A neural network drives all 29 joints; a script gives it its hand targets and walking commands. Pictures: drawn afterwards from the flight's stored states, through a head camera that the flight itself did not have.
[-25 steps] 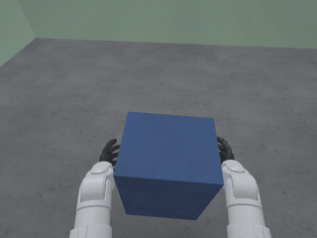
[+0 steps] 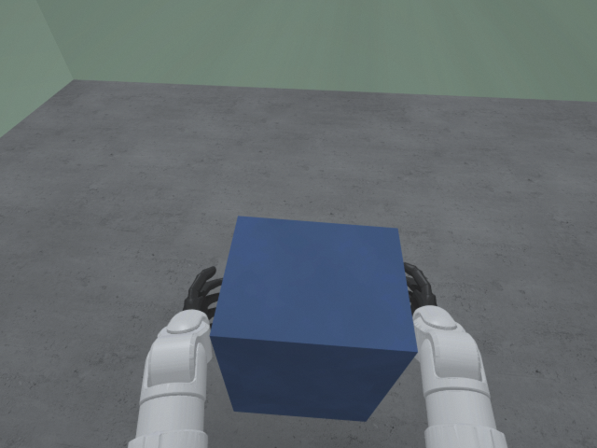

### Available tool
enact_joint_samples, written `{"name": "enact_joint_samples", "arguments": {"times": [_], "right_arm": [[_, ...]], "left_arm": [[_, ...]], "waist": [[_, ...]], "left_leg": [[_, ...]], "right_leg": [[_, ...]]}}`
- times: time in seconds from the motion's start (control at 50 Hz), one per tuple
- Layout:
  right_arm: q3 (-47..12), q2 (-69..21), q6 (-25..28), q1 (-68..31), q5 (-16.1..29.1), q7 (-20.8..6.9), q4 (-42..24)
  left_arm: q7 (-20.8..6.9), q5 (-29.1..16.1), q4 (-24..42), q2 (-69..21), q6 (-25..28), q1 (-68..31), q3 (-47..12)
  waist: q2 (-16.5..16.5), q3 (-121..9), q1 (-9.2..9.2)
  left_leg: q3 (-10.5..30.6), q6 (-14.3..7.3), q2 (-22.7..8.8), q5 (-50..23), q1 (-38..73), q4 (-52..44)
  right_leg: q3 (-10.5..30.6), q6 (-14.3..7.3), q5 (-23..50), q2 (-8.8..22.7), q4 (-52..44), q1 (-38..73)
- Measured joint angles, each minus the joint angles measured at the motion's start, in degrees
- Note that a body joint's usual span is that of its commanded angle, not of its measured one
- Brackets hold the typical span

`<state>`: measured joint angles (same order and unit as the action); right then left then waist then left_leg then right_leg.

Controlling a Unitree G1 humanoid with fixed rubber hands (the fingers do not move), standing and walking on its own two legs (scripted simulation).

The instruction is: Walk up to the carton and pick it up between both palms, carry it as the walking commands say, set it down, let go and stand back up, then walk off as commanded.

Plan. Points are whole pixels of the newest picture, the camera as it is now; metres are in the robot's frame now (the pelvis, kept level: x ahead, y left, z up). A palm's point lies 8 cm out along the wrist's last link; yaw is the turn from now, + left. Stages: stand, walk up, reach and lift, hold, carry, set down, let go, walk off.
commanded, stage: hold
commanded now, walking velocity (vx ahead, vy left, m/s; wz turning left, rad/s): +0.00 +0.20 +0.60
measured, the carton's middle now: (307, 328) +0.28 +0.00 -0.02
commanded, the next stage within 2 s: carry in 0.02 s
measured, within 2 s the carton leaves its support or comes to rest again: neither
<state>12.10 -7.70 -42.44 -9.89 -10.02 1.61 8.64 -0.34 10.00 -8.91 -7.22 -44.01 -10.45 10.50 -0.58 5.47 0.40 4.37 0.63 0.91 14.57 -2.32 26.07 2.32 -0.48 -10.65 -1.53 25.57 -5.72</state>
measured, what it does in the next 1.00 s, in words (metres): walks backwards, turning left: left foot, then right foot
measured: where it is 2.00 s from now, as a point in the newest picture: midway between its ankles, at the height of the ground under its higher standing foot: outside the picture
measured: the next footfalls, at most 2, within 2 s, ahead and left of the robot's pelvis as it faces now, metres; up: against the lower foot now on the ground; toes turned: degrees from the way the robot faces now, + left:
left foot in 0.66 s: +0.00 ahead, +0.21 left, +0.00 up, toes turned +18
right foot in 0.88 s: -0.03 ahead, +0.03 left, +0.00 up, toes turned +11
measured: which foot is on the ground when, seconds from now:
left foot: down 0.00-0.46, up 0.48-0.64, down 0.66-0.92, up 0.94-1.00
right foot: down 0.00-0.68, up 0.70-0.86, down 0.88-1.00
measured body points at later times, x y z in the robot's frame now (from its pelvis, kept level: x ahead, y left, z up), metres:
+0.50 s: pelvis -0.04 +0.05 -0.03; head -0.06 +0.03 +0.42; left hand +0.20 +0.23 +0.06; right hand +0.24 -0.08 +0.04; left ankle +0.01 +0.13 -0.73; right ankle +0.00 -0.07 -0.74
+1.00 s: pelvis -0.16 +0.14 -0.02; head -0.16 +0.10 +0.43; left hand +0.02 +0.37 +0.06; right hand +0.13 +0.08 +0.04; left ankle -0.13 +0.22 -0.68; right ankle -0.07 +0.03 -0.74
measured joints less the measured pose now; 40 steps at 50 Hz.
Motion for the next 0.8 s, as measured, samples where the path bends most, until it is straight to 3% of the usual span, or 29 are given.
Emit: {"name": "enact_joint_samples", "arguments": {"times": [0.12, 0.18, 0.22, 0.26, 0.3, 0.36, 0.4, 0.44, 0.46, 0.5, 0.58, 0.66, 0.7, 0.74, 0.8], "right_arm": [[-0.1, 0.6, -2.5, 0.0, 0.6, 0.2, -3.4], [-0.3, 1.9, -3.8, -0.8, 2.6, 0.5, -7.6], [-0.5, 1.8, -5.1, -1.1, 4.2, 1.3, -11.0], [-0.3, 1.1, -7.2, -1.3, 5.3, 2.1, -14.9], [0.1, -0.2, -9.1, -0.9, 5.6, 2.7, -18.5], [-1.8, -0.1, -12.5, 0.1, 6.0, 3.6, -21.7], [-3.4, 0.0, -15.2, 1.0, 6.7, 4.5, -23.8], [-4.7, 0.2, -17.7, 2.3, 7.2, 5.3, -26.6], [-4.9, 0.3, -18.9, 3.0, 7.3, 5.5, -28.0], [-4.5, 0.5, -21.3, 5.2, 7.3, 5.8, -30.5], [-4.5, 0.5, -24.2, 9.2, 7.8, 6.1, -32.7], [-4.5, 0.5, -26.7, 8.7, 8.5, 6.3, -34.3], [-4.9, 0.4, -26.8, 7.7, 8.6, 6.2, -34.3], [-5.5, 0.4, -26.8, 6.8, 8.3, 6.2, -32.9], [-5.8, 0.4, -26.9, 6.6, 8.1, 6.2, -31.3]], "left_arm": [[0.2, -0.6, 1.1, -0.2, -1.2, -0.8, -0.8], [1.2, -1.3, 5.1, -1.0, -2.1, -1.7, -1.5], [1.9, -2.0, 9.2, -0.9, -3.7, -1.5, -2.3], [2.5, -2.9, 13.6, -0.7, -5.7, -0.9, -2.8], [2.9, -3.9, 16.9, -0.7, -7.6, -0.5, -2.9], [3.9, -5.2, 21.5, -0.4, -11.6, 1.1, -3.0], [5.0, -6.4, 24.8, -0.2, -14.5, 2.8, -3.0], [6.0, -7.7, 28.1, -0.1, -17.0, 4.4, -3.2], [6.3, -8.2, 28.8, -0.1, -17.7, 5.1, -3.7], [6.8, -9.0, 28.7, -0.1, -19.1, 6.0, -5.1], [7.7, -9.0, 29.7, -0.1, -22.9, 7.9, -6.9], [8.4, -9.3, 32.7, -0.1, -24.5, 9.9, -7.5], [8.6, -9.4, 33.9, -0.1, -24.7, 9.8, -7.0], [8.7, -9.4, 34.1, 0.0, -25.3, 9.7, -5.9], [8.8, -9.3, 33.6, 0.0, -26.7, 9.0, -5.1]], "waist": [[-1.7, -1.9, -0.47], [-1.9, -2.6, -1.44], [-0.6, -2.8, -1.78], [0.2, -3.7, -2.80], [1.0, -5.1, -3.23], [-0.1, -8.2, -2.38], [-1.1, -9.5, -1.34], [-1.7, -10.7, -0.42], [-2.8, -10.8, 0.00], [-4.6, -10.8, 0.50], [-1.9, -11.7, 0.96], [0.3, -12.6, 0.36], [2.1, -12.4, -0.03], [1.3, -13.0, 0.15], [-0.1, -12.8, 0.49]], "left_leg": [[0.2, -0.3, 0.0, 1.9, -6.9, 5.9], [-1.9, -1.0, -0.1, 8.1, -13.1, 11.9], [-3.9, -1.6, 0.6, 6.5, -14.8, 11.8], [-5.0, -2.4, 1.4, 0.4, -16.5, 10.9], [-5.1, -3.3, 3.0, 0.7, -18.7, 12.2], [-5.1, -4.4, 3.4, 2.5, -22.6, 14.9], [-5.3, -4.7, 3.2, 2.7, -24.4, 16.1], [-5.2, -4.9, 3.6, 2.8, -26.4, 17.5], [-4.5, -4.9, 3.5, 2.9, -27.2, 18.6], [-3.6, -3.8, 3.4, 7.2, -28.9, 22.9], [-7.6, -2.0, 0.7, 11.1, -30.4, 28.3], [-7.7, -2.1, -2.8, 5.7, -26.6, 19.8], [-9.3, -3.1, -0.7, 1.4, -26.9, 19.4], [-9.7, -4.6, 0.0, 1.8, -28.4, 20.0], [-9.6, -6.1, 1.3, 0.0, -28.8, 17.9]], "right_leg": [[-0.5, 0.2, -0.7, -0.2, 3.4, -5.6], [-1.3, 0.6, -1.9, 0.6, 6.9, -10.3], [-0.7, 1.3, -2.6, 2.2, 9.3, -12.9], [-0.7, 2.3, -3.6, 3.8, 11.9, -15.5], [-0.7, 3.1, -4.8, 5.5, 14.7, -18.1], [-3.0, 3.5, -15.0, 5.6, 23.0, -22.4], [-4.4, 3.1, -17.4, 4.9, 24.5, -22.9], [-5.6, 2.4, -14.5, 4.4, 20.5, -21.4], [-6.3, 1.5, -9.3, 4.1, 18.7, -21.0], [-8.5, 0.9, -7.8, 4.4, 18.2, -20.2], [-10.6, 1.9, -8.7, 8.3, 18.1, -19.2], [-11.3, 4.1, -8.5, 12.0, 19.8, -20.3], [-9.5, 4.9, -11.2, 14.4, 23.2, -22.0], [-7.2, 5.4, -18.6, 12.9, 30.5, -25.3], [-6.7, 4.9, -20.4, 9.8, 34.1, -26.1]]}}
